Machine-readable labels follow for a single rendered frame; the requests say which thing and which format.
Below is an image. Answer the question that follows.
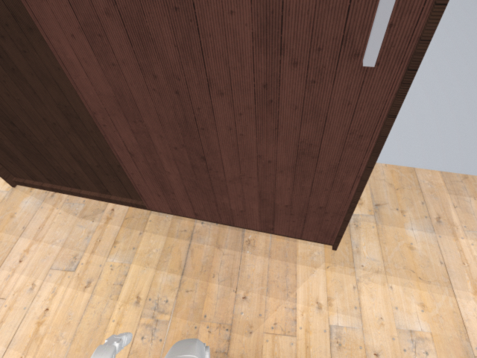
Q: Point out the handle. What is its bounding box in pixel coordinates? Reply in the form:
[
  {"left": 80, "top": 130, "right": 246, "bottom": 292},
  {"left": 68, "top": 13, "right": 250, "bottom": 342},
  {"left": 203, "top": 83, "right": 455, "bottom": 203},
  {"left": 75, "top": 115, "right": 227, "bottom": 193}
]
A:
[{"left": 363, "top": 0, "right": 396, "bottom": 67}]

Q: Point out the wardrobe door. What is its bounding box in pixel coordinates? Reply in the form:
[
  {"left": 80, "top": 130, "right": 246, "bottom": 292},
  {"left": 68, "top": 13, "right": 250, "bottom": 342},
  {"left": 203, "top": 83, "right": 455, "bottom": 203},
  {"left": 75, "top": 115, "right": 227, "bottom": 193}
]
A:
[
  {"left": 21, "top": 0, "right": 435, "bottom": 245},
  {"left": 0, "top": 0, "right": 142, "bottom": 201}
]

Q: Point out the left robot hand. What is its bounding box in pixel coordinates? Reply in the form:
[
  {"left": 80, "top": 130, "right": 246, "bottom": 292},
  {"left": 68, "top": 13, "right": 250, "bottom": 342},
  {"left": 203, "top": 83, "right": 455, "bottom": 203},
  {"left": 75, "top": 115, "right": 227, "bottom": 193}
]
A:
[{"left": 91, "top": 332, "right": 133, "bottom": 358}]

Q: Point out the robot left thigh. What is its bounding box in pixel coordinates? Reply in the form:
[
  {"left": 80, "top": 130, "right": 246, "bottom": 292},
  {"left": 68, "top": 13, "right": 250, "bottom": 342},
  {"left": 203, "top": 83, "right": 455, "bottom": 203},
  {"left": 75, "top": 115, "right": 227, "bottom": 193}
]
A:
[{"left": 165, "top": 339, "right": 210, "bottom": 358}]

